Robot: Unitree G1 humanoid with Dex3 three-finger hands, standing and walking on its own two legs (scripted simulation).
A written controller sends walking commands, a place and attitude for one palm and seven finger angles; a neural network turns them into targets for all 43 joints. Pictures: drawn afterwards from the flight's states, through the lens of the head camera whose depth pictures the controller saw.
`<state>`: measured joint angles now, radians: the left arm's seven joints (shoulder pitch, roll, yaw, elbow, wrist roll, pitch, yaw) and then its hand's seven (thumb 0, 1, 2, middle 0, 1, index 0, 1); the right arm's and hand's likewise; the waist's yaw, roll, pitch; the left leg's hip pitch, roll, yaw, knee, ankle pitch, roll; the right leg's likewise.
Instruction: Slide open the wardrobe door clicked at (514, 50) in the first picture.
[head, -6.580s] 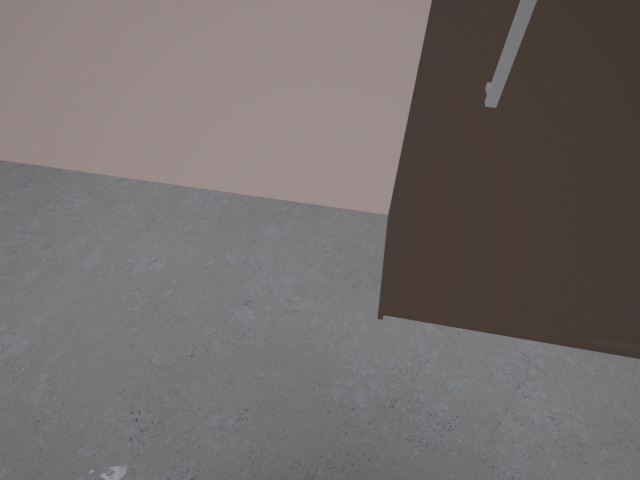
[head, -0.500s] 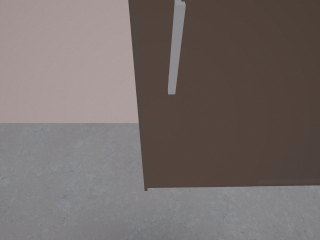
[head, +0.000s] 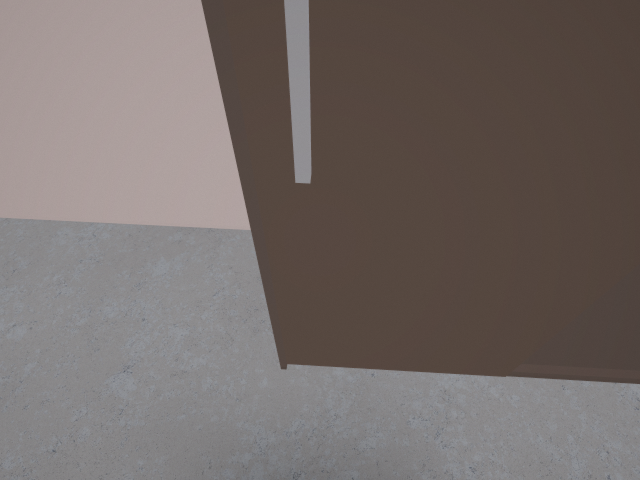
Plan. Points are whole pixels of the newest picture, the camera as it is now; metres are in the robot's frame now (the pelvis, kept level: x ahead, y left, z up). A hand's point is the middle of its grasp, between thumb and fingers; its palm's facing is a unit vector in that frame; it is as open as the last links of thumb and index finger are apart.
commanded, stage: shuffle to correct the standing spot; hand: left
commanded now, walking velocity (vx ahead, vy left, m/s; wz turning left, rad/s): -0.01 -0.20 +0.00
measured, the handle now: (302, 89) +0.47 +0.05 +0.24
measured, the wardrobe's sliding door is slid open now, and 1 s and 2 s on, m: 0.00 0.00 0.00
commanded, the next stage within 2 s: come to a stop and stand still in 0.06 s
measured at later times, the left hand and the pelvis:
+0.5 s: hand out of the picture +0.00 +0.09 -0.16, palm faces +0.07 -0.98 -0.17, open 7.3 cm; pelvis +0.01 -0.07 +0.01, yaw +1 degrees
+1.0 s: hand out of the picture +0.00 +0.06 -0.16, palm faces +0.06 -0.98 -0.20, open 7.3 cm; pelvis +0.01 -0.10 +0.01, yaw +1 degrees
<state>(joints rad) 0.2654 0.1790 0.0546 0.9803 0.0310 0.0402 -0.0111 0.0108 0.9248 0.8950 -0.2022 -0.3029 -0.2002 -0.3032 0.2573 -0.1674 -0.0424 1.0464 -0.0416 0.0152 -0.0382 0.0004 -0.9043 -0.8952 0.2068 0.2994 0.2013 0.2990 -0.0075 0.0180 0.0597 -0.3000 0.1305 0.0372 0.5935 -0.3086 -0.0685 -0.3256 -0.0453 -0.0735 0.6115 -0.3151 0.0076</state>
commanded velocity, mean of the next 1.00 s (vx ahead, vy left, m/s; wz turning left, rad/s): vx -0.01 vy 0.02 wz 0.00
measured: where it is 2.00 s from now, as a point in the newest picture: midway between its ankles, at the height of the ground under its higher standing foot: outside the picture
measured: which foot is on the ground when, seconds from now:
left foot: down 0.00-0.00, up 0.02-0.24, down 0.26-1.00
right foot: up 0.00-0.00, down 0.02-1.00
